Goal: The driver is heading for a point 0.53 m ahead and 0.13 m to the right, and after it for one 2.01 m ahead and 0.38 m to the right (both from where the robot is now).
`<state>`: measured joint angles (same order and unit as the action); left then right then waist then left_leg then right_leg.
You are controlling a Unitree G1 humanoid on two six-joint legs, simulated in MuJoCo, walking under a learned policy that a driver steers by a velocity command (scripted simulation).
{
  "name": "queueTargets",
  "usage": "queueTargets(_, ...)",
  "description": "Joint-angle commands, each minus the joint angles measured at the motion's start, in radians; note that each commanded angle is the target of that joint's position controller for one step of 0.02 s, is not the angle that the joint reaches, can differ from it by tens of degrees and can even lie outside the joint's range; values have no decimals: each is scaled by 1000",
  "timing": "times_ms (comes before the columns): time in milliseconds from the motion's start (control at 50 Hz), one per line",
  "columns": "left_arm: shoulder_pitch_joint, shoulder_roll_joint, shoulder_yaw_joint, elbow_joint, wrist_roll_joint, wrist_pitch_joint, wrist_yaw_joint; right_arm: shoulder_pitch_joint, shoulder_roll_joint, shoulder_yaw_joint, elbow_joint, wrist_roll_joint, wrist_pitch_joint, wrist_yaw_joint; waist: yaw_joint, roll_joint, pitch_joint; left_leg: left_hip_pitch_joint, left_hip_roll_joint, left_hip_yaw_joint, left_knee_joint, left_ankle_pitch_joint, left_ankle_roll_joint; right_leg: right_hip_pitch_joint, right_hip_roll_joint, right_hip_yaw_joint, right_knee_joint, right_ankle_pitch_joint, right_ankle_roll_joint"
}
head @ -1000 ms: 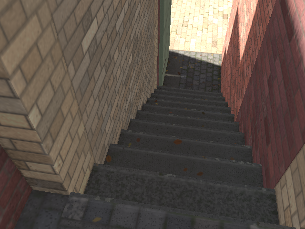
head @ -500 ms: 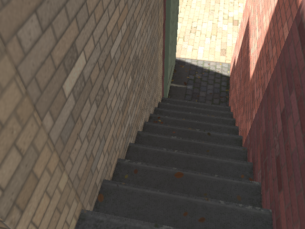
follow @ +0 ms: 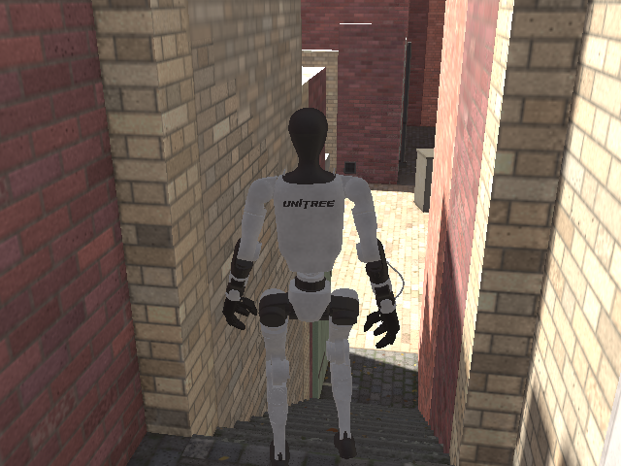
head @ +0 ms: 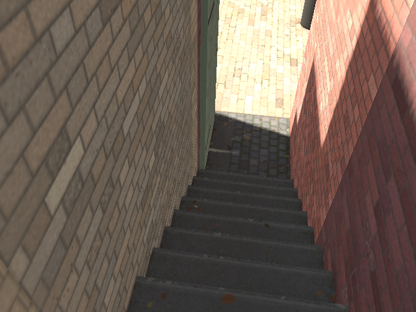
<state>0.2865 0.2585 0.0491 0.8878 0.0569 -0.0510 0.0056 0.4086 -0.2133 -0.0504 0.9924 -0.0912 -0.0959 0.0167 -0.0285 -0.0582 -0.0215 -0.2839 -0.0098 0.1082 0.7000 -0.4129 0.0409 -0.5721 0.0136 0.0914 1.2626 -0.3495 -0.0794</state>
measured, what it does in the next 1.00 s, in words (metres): goes down, turning right: right foot 0.19 m lower, then left foot 0.19 m lower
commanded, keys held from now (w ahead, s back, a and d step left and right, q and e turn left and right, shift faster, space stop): w+e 0.56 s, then e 0.06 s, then no key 0.32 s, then q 0.06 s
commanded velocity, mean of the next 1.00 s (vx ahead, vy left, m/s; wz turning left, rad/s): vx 0.38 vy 0.00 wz -0.40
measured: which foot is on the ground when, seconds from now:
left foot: down 0.00-0.28, up 0.30-0.72, down 0.74-1.00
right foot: up 0.00-0.26, down 0.28-0.76, up 0.78-1.00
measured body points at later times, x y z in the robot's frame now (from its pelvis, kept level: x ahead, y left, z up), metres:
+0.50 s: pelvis +0.23 -0.08 -0.20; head +0.24 -0.09 +0.25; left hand +0.23 +0.14 -0.34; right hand +0.25 -0.34 -0.33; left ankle +0.33 +0.07 -0.79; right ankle +0.18 -0.13 -0.90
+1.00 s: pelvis +0.42 -0.08 -0.37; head +0.43 -0.09 +0.08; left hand +0.59 +0.08 -0.50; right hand +0.34 -0.31 -0.52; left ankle +0.46 -0.02 -1.09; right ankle +0.46 -0.24 -1.00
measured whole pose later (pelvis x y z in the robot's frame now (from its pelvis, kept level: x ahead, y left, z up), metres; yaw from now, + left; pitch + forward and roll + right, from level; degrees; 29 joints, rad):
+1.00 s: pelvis +0.42 -0.08 -0.37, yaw -25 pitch +2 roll +2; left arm 0.30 0.19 -0.02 0.75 0.05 0.01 -0.07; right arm 0.34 -0.20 0.01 0.97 -0.01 -0.11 0.02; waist -0.02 -0.03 -0.01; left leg -0.38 -0.04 0.14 0.68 -0.33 0.07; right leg -0.84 -0.08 0.00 1.24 -0.06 0.04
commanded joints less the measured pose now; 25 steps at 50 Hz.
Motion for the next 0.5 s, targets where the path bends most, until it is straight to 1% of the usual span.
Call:
queueTargets(20, 104, -113, -55, -56, 61, -3, -26, -182, 103, 62, -146, -72, -61, -12, 101, 98, 57, -365, 177, -147, -216, 146, 196, 7, -112, -17, -53, 400, 11)
queueTargets(40, 114, -38, -35, -64, 76, -20, -63, -213, 117, 78, -168, -65, -85, -40, 96, 101, 9, -417, 92, -29, -104, 124, 126, 72, -109, -30, -224, 707, 17)
queueTargets(60, 64, 8, -16, -73, 75, -28, -70, -118, 50, 76, -131, -54, -93, -56, 60, 114, -12, -383, 117, -31, -52, 44, 128, 53, -94, -73, -248, 775, 49)
queueTargets(80, -12, 34, -12, -103, 66, -25, -74, 36, 20, 79, -80, -39, -99, -68, 5, 147, 6, -258, 184, -115, -15, -7, 141, -78, -94, -71, -264, 699, 60)
queueTargets(100, -81, 33, -18, -122, 44, -28, -67, 123, -2, 80, -46, -22, -106, -80, -49, 103, 30, -212, 190, -88, 58, -64, 112, -105, -129, -59, -527, 855, 68)
queueTargets(120, -149, 5, -27, -135, 34, -20, -52, 197, -17, 83, -13, 7, -102, -77, -73, 95, 63, -284, 178, -66, 40, -94, 104, 37, -87, -143, -691, 801, 70)
queueTargets(140, -233, -27, -38, -165, 28, -8, -50, 252, -69, 71, 13, 1, -88, -55, -108, 126, 84, -338, 201, -89, 12, -169, 115, 137, -54, -185, -696, 778, 77)
queueTargets(160, -237, -33, -22, -179, -72, 24, -53, 147, -156, 4, -12, 145, -70, -65, -58, 51, 73, -325, 219, -145, 24, -161, 78, 275, 18, -107, -627, 853, 60)
queueTargets(180, -270, -23, -42, -208, 76, 26, -56, 130, -118, 62, -12, -2, -70, -27, -59, 197, 177, -321, 299, -167, 33, -252, 96, 97, -85, -136, -746, 683, 31)
queueTargets(200, -261, 12, -23, -181, 74, 23, -48, 204, -22, 81, 17, -3, -56, -26, -87, 148, 190, -232, 321, -225, 48, -207, 115, 79, -123, -96, -789, 741, 7)
queueTargets(220, -230, 10, -21, -158, 66, 20, -39, 208, -25, 83, 26, 9, -38, -26, -86, 132, 182, -184, 316, -230, 118, -204, 104, 109, -133, -92, -862, 707, 6)
queueTargets(240, -68, -15, -18, -101, 72, 7, -32, 193, -55, 81, 26, -8, -26, -8, -6, 109, 111, -248, 294, -188, 269, -148, 107, 351, -82, -165, -721, 710, 7)
queueTargets(260, 60, 57, 6, -51, 52, -3, -30, 118, -77, 72, 14, 25, -11, 4, 60, 14, 123, -143, 237, -117, 435, -82, 68, 350, -87, -174, -963, 684, 13)
queueTargets(280, 297, 90, 35, 33, 34, -6, -35, 60, -162, 55, 26, 14, 24, 34, 194, -13, 90, -199, 220, -91, 714, 9, 51, 611, -82, -206, -1086, 822, -10)
queueTargets(300, 485, 215, 81, 106, 28, 0, -46, 288, -64, 71, 76, -24, 21, 75, 161, -277, -151, -440, 69, 7, 1267, -210, -4, 1049, -171, -94, -680, 1274, -201)
queueTargets(320, 537, 257, 84, 135, 10, -11, -60, 281, -8, 97, 10, -13, 4, 105, 163, -187, -337, -725, 22, -114, 1469, -357, -16, 1279, -275, 112, -546, 1232, -293)
queueTargets(340, 521, 223, 75, 172, 30, -34, -65, 93, -74, 73, -74, -1, -7, 98, 197, -120, -173, -921, 46, -115, 1481, -316, 18, 1128, -240, 134, -599, 871, -216)
queueTargets(360, 395, 154, 42, 136, 42, -50, -81, -16, -124, 57, -173, 30, -25, 58, 165, -102, -80, -1040, 92, -142, 1471, -231, 15, 927, -293, 251, -671, 411, -250)
queueTargets(380, 219, 98, 6, 60, 43, -72, -90, -112, -89, 55, -225, 53, -46, -10, 68, -36, 30, -1029, 131, -198, 1295, -49, -12, 631, -324, 409, -738, 179, -296)
queueTargets(400, 86, -45, -54, 47, 52, -92, -79, -111, -22, 86, -211, 38, -43, -45, -3, 148, 52, -888, 208, -267, 946, 243, 2, 387, -285, 289, -794, 223, -219)
queueTargets(420, 2, -40, -67, 24, 59, -100, -80, -79, -25, 82, -189, 29, -24, -57, -61, 108, 97, -747, 232, -265, 867, 307, -10, 127, -279, 321, -826, 328, -243)
queueTargets(440, -32, -50, -74, 11, 28, -108, -58, -7, -34, 75, -154, 33, -1, -47, -63, 117, 83, -606, 213, -238, 668, 426, -35, -36, -244, 238, -860, 391, -275)
queueTargets(460, 8, -14, -72, 22, 8, -110, -44, -10, -33, 72, -159, 22, 25, -38, -59, 37, 53, -515, 186, -182, 649, 422, -53, -117, -170, 182, -803, 384, -284)
queueTargets(480, 78, -14, -80, 60, 28, -117, -25, 46, -1, 84, -137, 0, 30, -18, -80, 7, 15, -449, 153, -147, 682, 501, -60, -154, -87, 156, -694, 415, -243)
queueTargets(500, 156, 25, -73, 80, 33, -127, -23, 59, -19, 78, -148, -1, 25, -11, -70, 28, -9, -448, 114, -106, 693, 456, -82, -125, -73, 151, -601, 512, -224)
Keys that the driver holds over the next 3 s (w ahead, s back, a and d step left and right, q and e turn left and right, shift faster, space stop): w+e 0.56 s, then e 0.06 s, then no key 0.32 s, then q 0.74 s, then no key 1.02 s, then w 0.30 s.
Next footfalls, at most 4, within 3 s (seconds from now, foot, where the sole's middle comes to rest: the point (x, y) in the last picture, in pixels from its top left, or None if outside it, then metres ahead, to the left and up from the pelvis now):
0.28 right None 0.21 -0.14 -0.94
0.74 left None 0.50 -0.03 -1.12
1.06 right None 0.47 -0.25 -1.12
1.36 left None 0.52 0.03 -1.12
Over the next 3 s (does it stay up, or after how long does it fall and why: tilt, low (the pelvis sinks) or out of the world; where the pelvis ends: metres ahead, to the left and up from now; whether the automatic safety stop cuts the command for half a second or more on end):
stays up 0.51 -0.09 -0.35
